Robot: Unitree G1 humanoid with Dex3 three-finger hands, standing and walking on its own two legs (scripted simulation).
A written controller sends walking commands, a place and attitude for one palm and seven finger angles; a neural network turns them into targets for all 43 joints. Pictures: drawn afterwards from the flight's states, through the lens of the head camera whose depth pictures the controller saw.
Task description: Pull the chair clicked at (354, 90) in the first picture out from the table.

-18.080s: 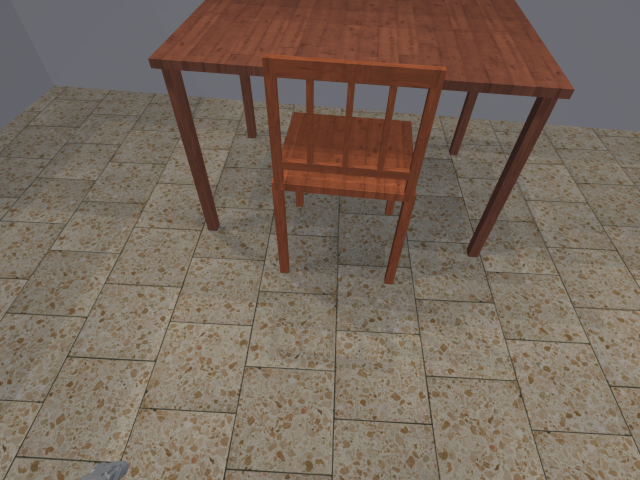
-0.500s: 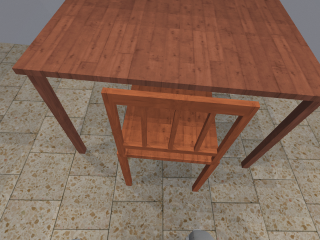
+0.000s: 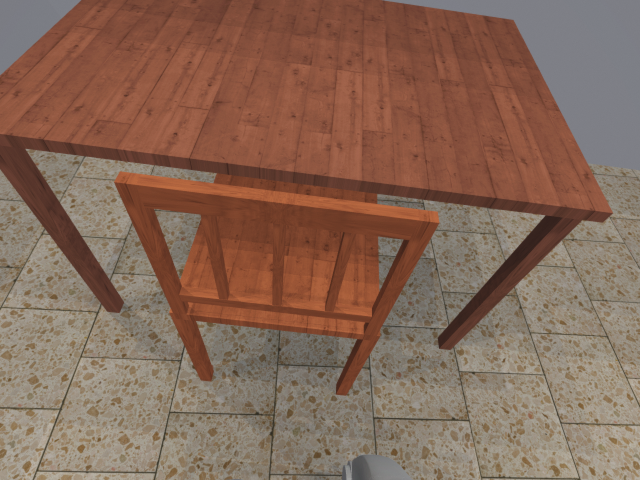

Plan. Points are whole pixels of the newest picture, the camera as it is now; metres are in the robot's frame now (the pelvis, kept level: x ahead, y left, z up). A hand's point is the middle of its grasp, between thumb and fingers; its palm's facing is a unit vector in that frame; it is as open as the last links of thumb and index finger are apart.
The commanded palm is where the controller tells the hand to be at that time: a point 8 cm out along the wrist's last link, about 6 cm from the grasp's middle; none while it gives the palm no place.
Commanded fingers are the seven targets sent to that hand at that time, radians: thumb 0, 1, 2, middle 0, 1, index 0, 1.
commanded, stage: shuffle to correct the standing spot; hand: left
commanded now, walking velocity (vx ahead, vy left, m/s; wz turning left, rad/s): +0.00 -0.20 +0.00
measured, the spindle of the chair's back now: (278, 266) +0.44 +0.09 -0.09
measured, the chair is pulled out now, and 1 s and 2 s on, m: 0.00 0.00 0.00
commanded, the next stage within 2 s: come to a stop and stand still in 0.16 s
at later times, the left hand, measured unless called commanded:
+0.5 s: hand out of the picture +0.04 +0.06 -0.18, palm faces +0.02 -0.98 -0.17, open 7.3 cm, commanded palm none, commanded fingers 0.00 0.90 0.90 -0.20 -0.30 -0.20 -0.30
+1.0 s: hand out of the picture +0.00 +0.08 -0.17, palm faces +0.02 -0.98 -0.22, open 7.4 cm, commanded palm none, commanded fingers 0.00 0.90 0.90 -0.20 -0.30 -0.20 -0.30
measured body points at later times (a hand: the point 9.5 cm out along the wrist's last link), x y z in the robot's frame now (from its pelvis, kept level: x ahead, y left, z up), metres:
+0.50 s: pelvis +0.01 -0.11 +0.01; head +0.03 -0.08 +0.45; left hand +0.04 +0.12 -0.16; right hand +0.05 -0.34 -0.14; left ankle -0.01 -0.03 -0.73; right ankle +0.01 -0.19 -0.73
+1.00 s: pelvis -0.01 -0.09 +0.00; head +0.00 -0.10 +0.45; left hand +0.00 +0.14 -0.15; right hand +0.00 -0.32 -0.16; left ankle -0.01 -0.03 -0.73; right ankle +0.01 -0.19 -0.73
